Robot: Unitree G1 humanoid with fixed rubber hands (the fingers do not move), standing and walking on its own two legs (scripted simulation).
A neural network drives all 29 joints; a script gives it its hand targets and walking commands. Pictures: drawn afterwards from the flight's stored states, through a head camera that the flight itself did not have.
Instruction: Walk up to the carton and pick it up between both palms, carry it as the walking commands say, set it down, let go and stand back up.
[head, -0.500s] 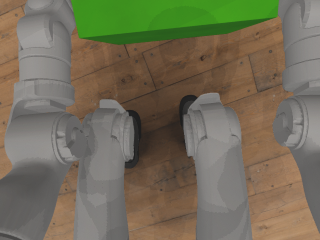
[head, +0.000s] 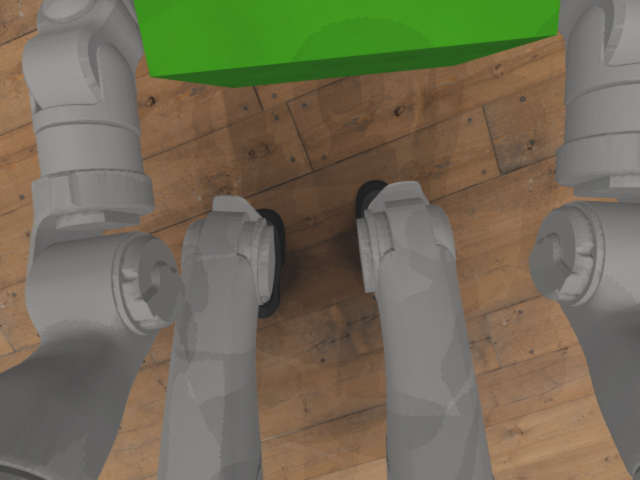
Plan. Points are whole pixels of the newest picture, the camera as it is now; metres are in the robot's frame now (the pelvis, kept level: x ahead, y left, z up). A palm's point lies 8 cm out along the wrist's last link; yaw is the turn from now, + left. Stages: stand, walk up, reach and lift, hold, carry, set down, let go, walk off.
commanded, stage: reach and lift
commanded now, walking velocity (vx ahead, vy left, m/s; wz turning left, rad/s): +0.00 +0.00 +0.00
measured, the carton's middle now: out of the picture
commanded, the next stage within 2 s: none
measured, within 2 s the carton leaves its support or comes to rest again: neither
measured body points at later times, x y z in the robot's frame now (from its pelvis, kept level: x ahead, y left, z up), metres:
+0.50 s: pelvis +0.00 +0.00 +0.06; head +0.34 -0.04 +0.34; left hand +0.54 +0.15 -0.06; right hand +0.53 -0.23 -0.06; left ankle +0.14 +0.11 -0.42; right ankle +0.17 -0.11 -0.42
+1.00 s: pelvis +0.00 +0.00 +0.11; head +0.31 -0.03 +0.42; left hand +0.52 +0.16 +0.02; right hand +0.52 -0.22 +0.01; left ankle +0.14 +0.11 -0.42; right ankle +0.17 -0.11 -0.42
